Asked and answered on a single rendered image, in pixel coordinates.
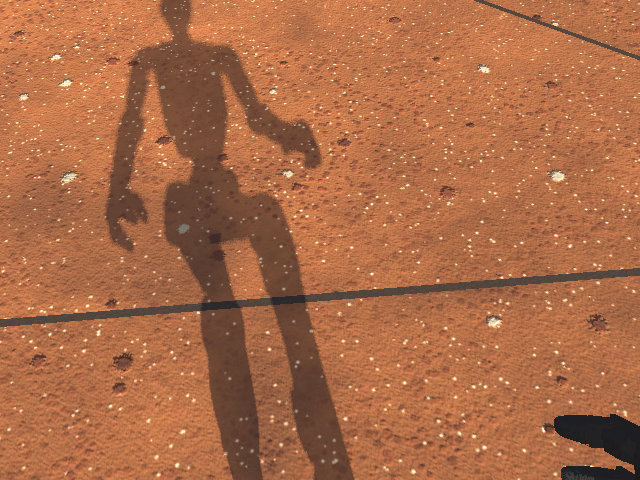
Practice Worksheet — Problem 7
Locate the robot right hand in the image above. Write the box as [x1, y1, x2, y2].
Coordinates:
[554, 414, 640, 480]

